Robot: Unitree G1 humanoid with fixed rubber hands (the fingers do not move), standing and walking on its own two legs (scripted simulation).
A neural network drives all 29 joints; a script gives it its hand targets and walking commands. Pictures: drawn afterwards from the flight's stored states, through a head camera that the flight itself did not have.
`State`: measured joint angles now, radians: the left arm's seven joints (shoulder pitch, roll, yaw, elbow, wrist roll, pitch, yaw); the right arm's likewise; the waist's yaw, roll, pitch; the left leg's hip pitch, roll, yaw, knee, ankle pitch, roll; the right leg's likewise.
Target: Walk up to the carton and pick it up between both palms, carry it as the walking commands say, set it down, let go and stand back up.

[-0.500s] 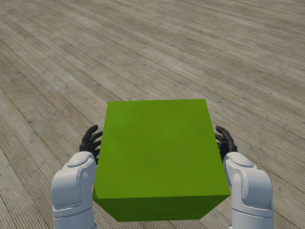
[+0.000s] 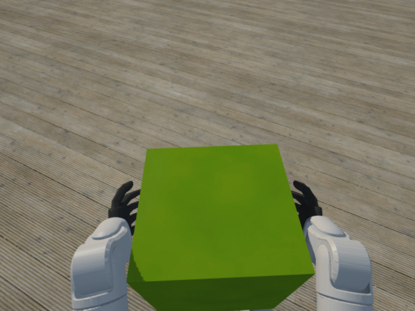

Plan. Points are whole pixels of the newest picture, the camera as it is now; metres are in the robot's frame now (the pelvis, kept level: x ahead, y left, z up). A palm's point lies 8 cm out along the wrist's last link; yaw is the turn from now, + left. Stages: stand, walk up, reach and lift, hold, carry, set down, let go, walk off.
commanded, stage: carry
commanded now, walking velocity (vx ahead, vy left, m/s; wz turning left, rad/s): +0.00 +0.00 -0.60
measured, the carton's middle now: (215, 235) +0.26 +0.01 +0.02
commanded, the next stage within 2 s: none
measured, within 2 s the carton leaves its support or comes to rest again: neither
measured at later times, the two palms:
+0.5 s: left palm (193, 237) +0.22 +0.05 +0.07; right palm (402, 304) +0.12 -0.26 +0.07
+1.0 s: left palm (269, 287) +0.15 -0.07 +0.06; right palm out of the picture -0.05 -0.32 +0.05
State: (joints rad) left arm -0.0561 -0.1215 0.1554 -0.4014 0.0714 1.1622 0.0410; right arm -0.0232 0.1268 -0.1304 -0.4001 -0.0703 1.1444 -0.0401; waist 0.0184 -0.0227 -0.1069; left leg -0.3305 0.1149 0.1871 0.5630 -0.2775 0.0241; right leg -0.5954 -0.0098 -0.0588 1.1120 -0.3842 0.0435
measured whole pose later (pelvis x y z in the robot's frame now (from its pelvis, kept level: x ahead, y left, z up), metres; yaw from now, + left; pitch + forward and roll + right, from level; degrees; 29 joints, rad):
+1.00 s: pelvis -0.15 -0.04 -0.02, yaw -36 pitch +3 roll -1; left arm -0.09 -0.13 0.14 -0.35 0.10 1.15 0.04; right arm -0.06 0.11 -0.16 -0.38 -0.07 1.16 -0.03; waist -0.02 0.04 -0.06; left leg -0.51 0.19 0.12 0.98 -0.55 -0.11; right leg -0.40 0.01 -0.09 0.64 -0.29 -0.04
